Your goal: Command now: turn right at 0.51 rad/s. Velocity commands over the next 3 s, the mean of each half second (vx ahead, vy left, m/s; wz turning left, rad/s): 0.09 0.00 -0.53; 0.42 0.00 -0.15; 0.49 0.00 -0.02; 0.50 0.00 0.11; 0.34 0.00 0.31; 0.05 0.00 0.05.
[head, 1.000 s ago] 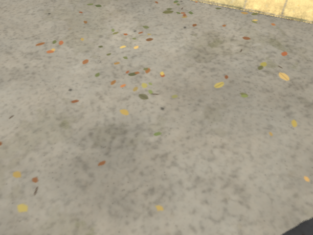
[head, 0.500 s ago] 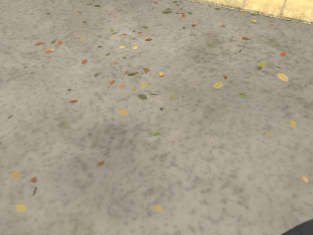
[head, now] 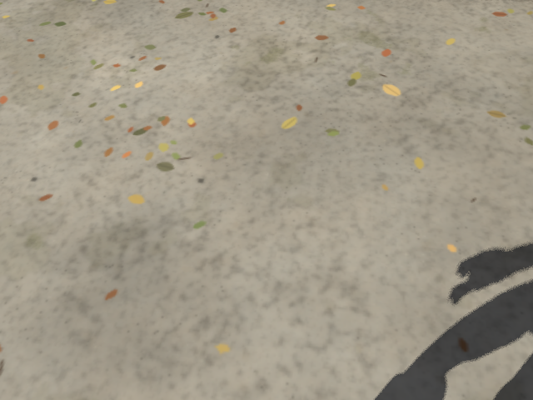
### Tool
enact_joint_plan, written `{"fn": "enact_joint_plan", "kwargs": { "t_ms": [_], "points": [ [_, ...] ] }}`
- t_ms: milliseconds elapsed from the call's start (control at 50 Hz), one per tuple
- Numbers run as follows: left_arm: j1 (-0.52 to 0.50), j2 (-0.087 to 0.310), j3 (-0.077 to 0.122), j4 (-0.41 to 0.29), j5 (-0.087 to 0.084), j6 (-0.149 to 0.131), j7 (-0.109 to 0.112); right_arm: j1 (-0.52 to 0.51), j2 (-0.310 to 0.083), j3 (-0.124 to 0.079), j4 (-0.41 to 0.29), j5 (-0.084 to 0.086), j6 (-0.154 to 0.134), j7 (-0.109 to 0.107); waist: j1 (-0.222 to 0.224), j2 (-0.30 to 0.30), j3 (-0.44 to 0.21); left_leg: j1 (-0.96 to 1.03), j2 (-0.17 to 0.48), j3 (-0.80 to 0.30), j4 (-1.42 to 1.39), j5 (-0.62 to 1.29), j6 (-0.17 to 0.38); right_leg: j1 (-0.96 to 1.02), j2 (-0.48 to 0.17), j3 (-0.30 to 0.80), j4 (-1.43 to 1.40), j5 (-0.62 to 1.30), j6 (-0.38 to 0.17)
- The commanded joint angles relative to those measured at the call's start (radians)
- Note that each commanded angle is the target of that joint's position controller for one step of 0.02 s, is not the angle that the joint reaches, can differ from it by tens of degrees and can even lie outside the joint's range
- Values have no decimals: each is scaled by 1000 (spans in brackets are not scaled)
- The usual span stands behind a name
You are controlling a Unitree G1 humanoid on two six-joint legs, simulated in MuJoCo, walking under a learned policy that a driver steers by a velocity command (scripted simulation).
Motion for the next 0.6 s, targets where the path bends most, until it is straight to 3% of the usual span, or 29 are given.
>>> {"fn": "enact_joint_plan", "kwargs": {
  "t_ms": [20,40,60,80,100,120,160,220,260,300,340,440,480,500,520,540,560,580,600],
  "points": [
    [142,232,52,-58,9,2,2,17,-3,9,-72,-59,19,24,-8,-395,-1,-434,-81,-13,497,-459,-26,237,-281,520,-280,535,-192],
    [180,244,45,-75,62,-32,-19,-128,-38,-1,-147,-48,6,24,65,-335,-85,-436,-130,-211,640,-455,2,137,-354,683,-405,428,-334],
    [122,233,44,-88,66,-59,-26,-143,-84,-15,-160,-19,2,20,26,-230,-35,-472,-119,-250,676,-350,27,135,-304,610,-408,281,-298],
    [43,215,42,-105,36,-69,-19,-115,-113,-25,-145,-18,-1,15,-10,-172,-16,-487,-98,-266,650,-228,42,132,-243,518,-387,208,-220],
    [-18,179,30,-126,16,-67,-11,-84,-127,-33,-118,-29,0,7,-30,-127,-30,-453,-83,-272,630,-153,38,122,-206,451,-359,221,-167],
    [-43,162,23,-137,9,-65,-4,-58,-129,-35,-112,-38,0,6,-43,-118,-50,-404,-90,-269,620,-101,31,99,-181,406,-343,295,-155],
    [5,137,15,-137,12,-62,8,-42,-97,-30,-118,-34,-7,14,-39,-103,-99,-355,-114,-265,604,-46,23,129,-160,371,-326,411,-162],
    [71,141,20,-133,0,-58,22,-87,-65,-17,-150,-29,-16,17,-10,-106,-107,-391,-131,-281,465,-25,8,230,-159,390,-318,436,-171],
    [77,153,26,-144,-3,-50,28,-115,-61,-12,-166,-27,-19,23,3,-121,-104,-383,-138,-291,360,-17,-5,255,-156,413,-320,379,-171],
    [83,156,31,-151,-11,-47,29,-137,-63,-8,-176,-21,-29,39,19,-136,-99,-339,-141,-288,234,11,-8,230,-138,446,-377,68,-176],
    [81,170,35,-156,-7,-49,25,-165,-72,-9,-191,-15,-44,55,31,-167,-62,-293,-152,-279,139,-4,-7,183,-135,495,-422,-99,-189],
    [85,154,28,-164,-4,-58,7,-119,-82,-10,-193,-1,-101,89,32,-170,-66,-88,-169,-235,-37,-42,37,136,-118,521,-401,-140,-194],
    [83,123,13,-161,-3,-59,5,-46,-69,-10,-169,-1,-122,96,-11,-152,-61,74,-171,-200,-178,39,70,84,-78,504,-354,-157,-165],
    [82,94,3,-162,1,-62,3,10,-83,-15,-151,-7,-128,95,-35,-135,-71,190,-134,-220,-199,49,90,26,-43,480,-297,-153,-137],
    [58,38,-15,-176,6,-70,1,128,-121,-24,-128,-20,-133,91,-81,-58,-109,356,-4,-355,-226,-19,137,-101,17,400,-117,-173,-88],
    [72,-5,-26,-208,-2,-87,-3,216,-215,-42,-108,-35,-127,87,-63,163,-110,485,165,-662,-325,-194,252,-324,155,212,142,-219,-29],
    [21,90,-5,-236,-21,-103,0,244,-219,-51,-95,-31,-128,96,-84,205,-14,453,279,-890,-393,-378,359,-522,118,208,310,-283,-14],
    [12,142,7,-226,-27,-111,-4,206,-156,-35,-116,-16,-131,96,-74,127,50,424,252,-828,-397,-424,349,-578,65,236,391,-197,-14],
    [20,135,8,-209,-19,-114,-10,177,-120,-24,-130,-11,-128,94,-59,115,56,420,191,-735,-400,-378,307,-587,44,216,419,-102,-9]
  ]
}}
Next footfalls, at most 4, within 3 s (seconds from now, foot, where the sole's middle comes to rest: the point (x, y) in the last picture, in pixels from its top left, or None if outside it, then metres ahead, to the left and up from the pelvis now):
0.52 left None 0.13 0.10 -0.76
0.94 right None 0.35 -0.25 -0.76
1.48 left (342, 310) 0.72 -0.12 -0.76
2.00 right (444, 246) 0.91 -0.44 -0.76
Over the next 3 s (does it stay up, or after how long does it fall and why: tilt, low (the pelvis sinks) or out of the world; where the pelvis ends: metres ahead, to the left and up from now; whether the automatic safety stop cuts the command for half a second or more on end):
stays up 1.06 -0.31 0.01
